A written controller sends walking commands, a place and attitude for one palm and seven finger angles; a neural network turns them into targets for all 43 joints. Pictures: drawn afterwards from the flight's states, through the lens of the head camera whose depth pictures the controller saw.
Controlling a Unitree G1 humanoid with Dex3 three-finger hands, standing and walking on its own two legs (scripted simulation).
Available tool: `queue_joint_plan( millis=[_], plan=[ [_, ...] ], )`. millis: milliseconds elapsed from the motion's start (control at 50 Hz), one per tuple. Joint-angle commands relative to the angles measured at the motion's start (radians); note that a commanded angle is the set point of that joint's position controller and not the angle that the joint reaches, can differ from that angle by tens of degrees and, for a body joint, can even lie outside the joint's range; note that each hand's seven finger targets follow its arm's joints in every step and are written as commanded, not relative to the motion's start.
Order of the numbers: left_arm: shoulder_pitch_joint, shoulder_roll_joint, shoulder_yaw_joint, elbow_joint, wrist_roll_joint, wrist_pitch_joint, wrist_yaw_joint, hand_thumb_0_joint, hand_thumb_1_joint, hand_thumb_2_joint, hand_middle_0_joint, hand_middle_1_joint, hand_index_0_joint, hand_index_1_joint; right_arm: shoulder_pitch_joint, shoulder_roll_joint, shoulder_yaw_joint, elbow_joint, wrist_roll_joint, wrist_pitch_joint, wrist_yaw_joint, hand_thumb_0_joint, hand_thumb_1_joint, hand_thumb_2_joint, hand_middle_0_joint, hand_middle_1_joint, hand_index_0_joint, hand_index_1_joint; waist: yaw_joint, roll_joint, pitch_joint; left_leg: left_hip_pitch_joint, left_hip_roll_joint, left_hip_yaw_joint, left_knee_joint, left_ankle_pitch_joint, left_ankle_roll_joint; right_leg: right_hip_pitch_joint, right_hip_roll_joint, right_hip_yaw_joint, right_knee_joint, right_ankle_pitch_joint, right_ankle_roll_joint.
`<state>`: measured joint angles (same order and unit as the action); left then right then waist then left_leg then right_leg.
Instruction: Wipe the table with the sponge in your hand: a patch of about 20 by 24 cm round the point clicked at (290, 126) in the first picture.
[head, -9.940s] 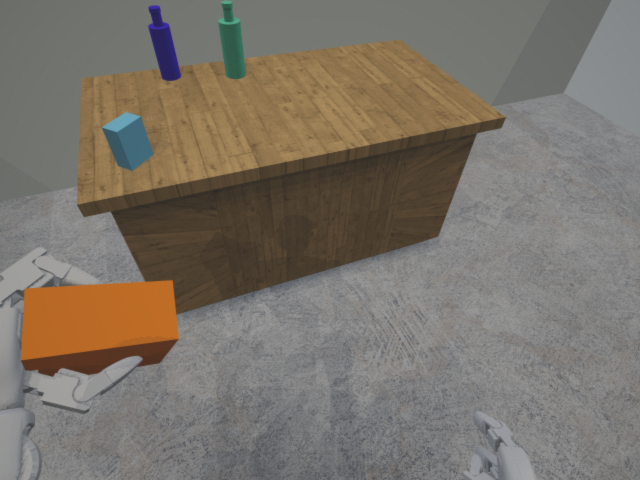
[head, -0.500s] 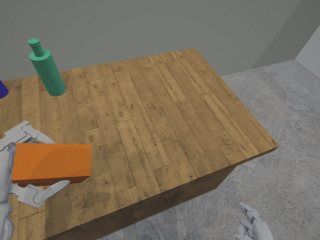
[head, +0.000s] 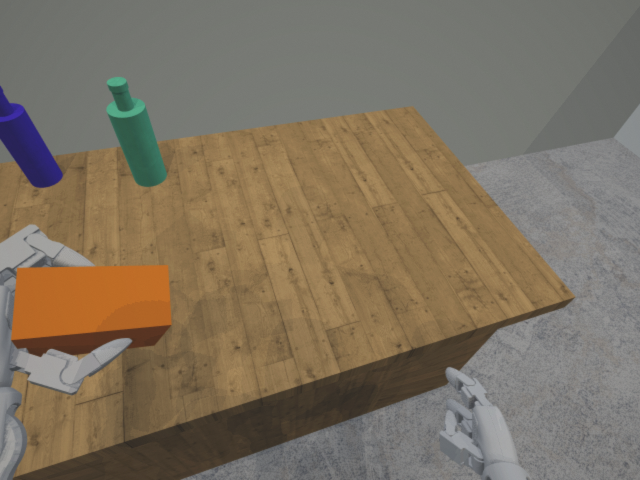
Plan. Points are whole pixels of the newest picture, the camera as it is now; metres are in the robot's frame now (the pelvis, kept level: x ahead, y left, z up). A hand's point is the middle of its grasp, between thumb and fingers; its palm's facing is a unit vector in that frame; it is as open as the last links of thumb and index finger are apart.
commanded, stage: come to a stop and stand still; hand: left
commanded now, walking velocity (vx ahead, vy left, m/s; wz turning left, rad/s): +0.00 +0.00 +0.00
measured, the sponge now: (118, 311) +0.23 +0.23 +0.13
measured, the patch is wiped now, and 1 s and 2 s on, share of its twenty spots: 0.00 0.00 0.00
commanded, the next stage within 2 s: look again from close up in 0.44 s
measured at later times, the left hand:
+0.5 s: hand (105, 334) +0.20 +0.22 +0.15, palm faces +0.32 -0.87 -0.38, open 9.7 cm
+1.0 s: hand (103, 301) +0.23 +0.23 +0.16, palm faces +0.32 -0.87 -0.38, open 9.7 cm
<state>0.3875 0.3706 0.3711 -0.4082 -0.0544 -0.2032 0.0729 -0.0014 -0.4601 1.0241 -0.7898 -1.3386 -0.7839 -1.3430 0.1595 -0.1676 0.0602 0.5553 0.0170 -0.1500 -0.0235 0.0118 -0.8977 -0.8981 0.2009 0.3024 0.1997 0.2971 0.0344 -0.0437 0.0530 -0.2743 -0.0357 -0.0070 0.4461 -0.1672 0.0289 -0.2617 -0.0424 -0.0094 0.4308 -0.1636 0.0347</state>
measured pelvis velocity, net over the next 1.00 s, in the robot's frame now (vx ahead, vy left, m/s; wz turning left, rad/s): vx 0.01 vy -0.01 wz -0.02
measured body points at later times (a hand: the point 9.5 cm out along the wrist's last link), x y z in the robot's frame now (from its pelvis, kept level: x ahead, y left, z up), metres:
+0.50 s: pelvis -0.02 -0.02 +0.00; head -0.01 +0.00 +0.45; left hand +0.18 +0.26 +0.17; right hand +0.13 -0.26 -0.08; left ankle +0.04 +0.10 -0.74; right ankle +0.04 -0.14 -0.74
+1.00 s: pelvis +0.01 -0.01 +0.00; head +0.02 +0.01 +0.45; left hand +0.21 +0.27 +0.18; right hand +0.19 -0.23 -0.06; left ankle +0.04 +0.10 -0.74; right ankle +0.04 -0.14 -0.74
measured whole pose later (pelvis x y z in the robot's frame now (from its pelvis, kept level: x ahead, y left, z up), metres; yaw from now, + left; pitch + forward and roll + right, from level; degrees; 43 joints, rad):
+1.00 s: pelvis +0.01 -0.01 +0.00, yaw -1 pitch -1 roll -1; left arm 0.43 0.36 0.34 -0.46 -0.04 -0.16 0.07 0.00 -0.46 1.03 -0.79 -1.34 -0.78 -1.34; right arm 0.20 -0.19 0.04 0.57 0.02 -0.16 -0.05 0.01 -0.90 -0.90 0.20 0.30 0.20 0.30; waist 0.01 -0.02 0.03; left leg -0.25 -0.01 0.01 0.45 -0.19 0.02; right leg -0.23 -0.02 0.00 0.40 -0.16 0.02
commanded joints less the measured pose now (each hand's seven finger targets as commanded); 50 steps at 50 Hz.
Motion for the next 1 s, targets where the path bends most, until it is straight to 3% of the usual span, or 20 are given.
queue_joint_plan(
  millis=[0, 40, 60, 140, 160, 320, 340, 360, 400, 440, 460, 540, 560, 640, 720, 820, 840, 860, 940, 980],
  plan=[
    [-0.117, 0.169, 0.069, -0.308, -0.003, -0.077, 0.022, 0.000, 0.100, 1.300, -1.200, -1.600, -1.200, -1.600, -0.051, -0.160, -0.069, -0.148, 0.003, -0.064, -0.016, 0.000, -0.900, -0.900, 0.200, 0.300, 0.200, 0.300, -0.024, 0.135, -0.170, 0.016, 0.130, -0.113, -0.133, -0.170, -0.019, 0.068, -0.046, 0.051, -0.074, -0.052, -0.053],
    [-0.099, 0.226, 0.125, -0.309, 0.002, -0.071, 0.034, 0.000, 0.100, 1.300, -1.200, -1.600, -1.200, -1.600, -0.058, -0.168, -0.072, -0.142, 0.007, -0.065, -0.020, 0.000, -0.900, -0.900, 0.200, 0.300, 0.200, 0.300, -0.023, 0.145, -0.169, 0.019, 0.124, -0.114, -0.127, -0.185, -0.016, 0.059, -0.045, 0.063, -0.087, -0.073, -0.055],
    [-0.084, 0.169, 0.080, -0.297, -0.003, -0.073, 0.029, 0.000, 0.100, 1.300, -1.200, -1.600, -1.200, -1.600, -0.053, -0.152, -0.064, -0.145, 0.004, -0.064, -0.021, 0.000, -0.900, -0.900, 0.200, 0.300, 0.200, 0.300, -0.026, 0.148, -0.161, 0.000, 0.124, -0.110, -0.129, -0.205, -0.014, 0.061, -0.049, 0.052, -0.092, -0.088, -0.055],
    [-0.039, 0.213, 0.134, -0.237, -0.005, -0.064, 0.037, 0.000, 0.100, 1.300, -1.200, -1.600, -1.200, -1.600, -0.043, -0.172, -0.074, -0.134, 0.011, -0.065, -0.029, 0.000, -0.900, -0.900, 0.200, 0.300, 0.200, 0.300, -0.027, 0.116, -0.127, 0.016, 0.116, -0.109, -0.101, -0.207, -0.016, -0.006, -0.054, 0.074, -0.135, -0.147, -0.061],
    [-0.040, 0.159, 0.089, -0.241, -0.008, -0.067, 0.031, 0.000, 0.100, 1.300, -1.200, -1.600, -1.200, -1.600, -0.033, -0.160, -0.070, -0.136, 0.010, -0.062, -0.029, 0.000, -0.900, -0.900, 0.200, 0.300, 0.200, 0.300, -0.030, 0.102, -0.137, 0.012, 0.119, -0.104, -0.100, -0.207, -0.013, 0.007, -0.054, 0.060, -0.127, -0.143, -0.059],
    [-0.019, 0.164, 0.076, -0.218, -0.009, -0.059, 0.030, 0.000, 0.100, 1.300, -1.200, -1.600, -1.200, -1.600, -0.024, -0.178, -0.079, -0.138, 0.016, -0.073, -0.037, 0.000, -0.900, -0.900, 0.200, 0.300, 0.200, 0.300, -0.029, 0.032, -0.106, 0.043, 0.105, -0.085, -0.023, -0.217, -0.007, -0.099, -0.072, 0.093, -0.172, -0.260, -0.060],
    [-0.027, 0.203, 0.106, -0.232, -0.004, -0.055, 0.037, 0.000, 0.100, 1.300, -1.200, -1.600, -1.200, -1.600, -0.036, -0.182, -0.079, -0.134, 0.020, -0.071, -0.039, 0.000, -0.900, -0.900, 0.200, 0.300, 0.200, 0.300, -0.028, 0.044, -0.105, 0.062, 0.106, -0.084, -0.024, -0.215, -0.007, -0.116, -0.072, 0.095, -0.172, -0.276, -0.062],
    [-0.028, 0.160, 0.070, -0.233, -0.006, -0.057, 0.034, 0.000, 0.100, 1.300, -1.200, -1.600, -1.200, -1.600, -0.028, -0.176, -0.076, -0.133, 0.016, -0.070, -0.040, 0.000, -0.900, -0.900, 0.200, 0.300, 0.200, 0.300, -0.032, 0.044, -0.106, 0.052, 0.107, -0.083, -0.024, -0.220, -0.004, -0.105, -0.070, 0.089, -0.164, -0.270, -0.061],
    [-0.036, 0.180, 0.086, -0.252, -0.004, -0.059, 0.037, 0.000, 0.100, 1.300, -1.200, -1.600, -1.200, -1.600, -0.027, -0.180, -0.079, -0.133, 0.014, -0.078, -0.041, 0.000, -0.900, -0.900, 0.200, 0.300, 0.200, 0.300, -0.030, 0.054, -0.108, 0.046, 0.104, -0.084, -0.010, -0.223, -0.003, -0.110, -0.072, 0.103, -0.164, -0.275, -0.064],
    [-0.042, 0.223, 0.122, -0.279, -0.001, -0.057, 0.044, 0.000, 0.100, 1.300, -1.200, -1.600, -1.200, -1.600, -0.033, -0.186, -0.080, -0.127, 0.015, -0.079, -0.042, 0.000, -0.900, -0.900, 0.200, 0.300, 0.200, 0.300, -0.028, 0.089, -0.118, 0.061, 0.110, -0.089, -0.024, -0.212, -0.003, -0.106, -0.069, 0.099, -0.149, -0.259, -0.065],
    [-0.049, 0.172, 0.079, -0.286, -0.001, -0.062, 0.040, 0.000, 0.100, 1.300, -1.200, -1.600, -1.200, -1.600, -0.028, -0.176, -0.075, -0.128, 0.011, -0.078, -0.042, 0.000, -0.900, -0.900, 0.200, 0.300, 0.200, 0.300, -0.033, 0.101, -0.119, 0.042, 0.117, -0.097, -0.045, -0.232, -0.001, -0.082, -0.061, 0.081, -0.126, -0.242, -0.061],
    [-0.034, 0.212, 0.124, -0.285, 0.006, -0.064, 0.046, 0.000, 0.100, 1.300, -1.200, -1.600, -1.200, -1.600, -0.031, -0.181, -0.081, -0.124, 0.009, -0.087, -0.042, 0.000, -0.900, -0.900, 0.200, 0.300, 0.200, 0.300, -0.027, 0.147, -0.121, 0.017, 0.131, -0.120, -0.101, -0.249, 0.002, -0.031, -0.042, 0.076, -0.099, -0.186, -0.058],
    [-0.036, 0.166, 0.088, -0.282, 0.005, -0.066, 0.042, 0.000, 0.100, 1.300, -1.200, -1.600, -1.200, -1.600, -0.028, -0.167, -0.074, -0.127, 0.006, -0.086, -0.041, 0.000, -0.900, -0.900, 0.200, 0.300, 0.200, 0.300, -0.028, 0.141, -0.120, -0.004, 0.138, -0.126, -0.127, -0.265, 0.005, -0.004, -0.035, 0.060, -0.083, -0.161, -0.053],
    [-0.010, 0.181, 0.109, -0.236, 0.006, -0.056, 0.036, 0.000, 0.100, 1.300, -1.200, -1.600, -1.200, -1.600, -0.025, -0.173, -0.080, -0.122, 0.008, -0.088, -0.038, 0.000, -0.900, -0.900, 0.200, 0.300, 0.200, 0.300, -0.027, 0.107, -0.130, 0.030, 0.134, -0.109, -0.113, -0.183, 0.000, 0.006, -0.037, 0.072, -0.097, -0.096, -0.053],
    [-0.017, 0.140, 0.071, -0.219, 0.001, -0.046, 0.024, 0.000, 0.100, 1.300, -1.200, -1.600, -1.200, -1.600, -0.020, -0.168, -0.079, -0.126, 0.007, -0.083, -0.035, 0.000, -0.900, -0.900, 0.200, 0.300, 0.200, 0.300, -0.031, 0.071, -0.136, 0.045, 0.137, -0.097, -0.099, -0.077, -0.001, 0.030, -0.040, 0.072, -0.097, 0.001, -0.051],
    [-0.052, 0.142, 0.060, -0.264, 0.002, -0.037, 0.020, 0.000, 0.100, 1.300, -1.200, -1.600, -1.200, -1.600, -0.029, -0.163, -0.074, -0.134, 0.005, -0.073, -0.035, 0.000, -0.900, -0.900, 0.200, 0.300, 0.200, 0.300, -0.030, 0.100, -0.158, 0.070, 0.142, -0.092, -0.103, 0.003, -0.007, 0.062, -0.042, 0.063, -0.077, 0.078, -0.050],
    [-0.055, 0.184, 0.096, -0.283, 0.004, -0.035, 0.024, 0.000, 0.100, 1.300, -1.200, -1.600, -1.200, -1.600, -0.038, -0.167, -0.073, -0.131, 0.005, -0.071, -0.036, 0.000, -0.900, -0.900, 0.200, 0.300, 0.200, 0.300, -0.027, 0.127, -0.169, 0.080, 0.141, -0.098, -0.111, 0.011, -0.011, 0.066, -0.040, 0.064, -0.067, 0.078, -0.052],
    [-0.059, 0.145, 0.063, -0.296, 0.003, -0.038, 0.022, 0.000, 0.100, 1.300, -1.200, -1.600, -1.200, -1.600, -0.034, -0.157, -0.070, -0.134, 0.003, -0.068, -0.036, 0.000, -0.900, -0.900, 0.200, 0.300, 0.200, 0.300, -0.028, 0.134, -0.173, 0.077, 0.145, -0.097, -0.117, 0.016, -0.014, 0.078, -0.039, 0.051, -0.059, 0.080, -0.052],
    [-0.025, 0.193, 0.110, -0.306, 0.002, -0.033, 0.027, 0.000, 0.100, 1.300, -1.200, -1.600, -1.200, -1.600, -0.037, -0.164, -0.075, -0.136, 0.004, -0.061, -0.037, 0.000, -0.900, -0.900, 0.200, 0.300, 0.200, 0.300, -0.024, 0.149, -0.181, 0.090, 0.143, -0.095, -0.114, 0.032, -0.018, 0.083, -0.041, 0.057, -0.063, 0.098, -0.055],
    [-0.018, 0.167, 0.091, -0.297, -0.004, -0.033, 0.024, 0.000, 0.100, 1.300, -1.200, -1.600, -1.200, -1.600, -0.036, -0.154, -0.073, -0.142, 0.003, -0.056, -0.037, 0.000, -0.900, -0.900, 0.200, 0.300, 0.200, 0.300, -0.025, 0.126, -0.176, 0.092, 0.156, -0.102, -0.125, 0.057, -0.028, 0.081, -0.031, 0.039, -0.057, 0.102, -0.051]
  ],
)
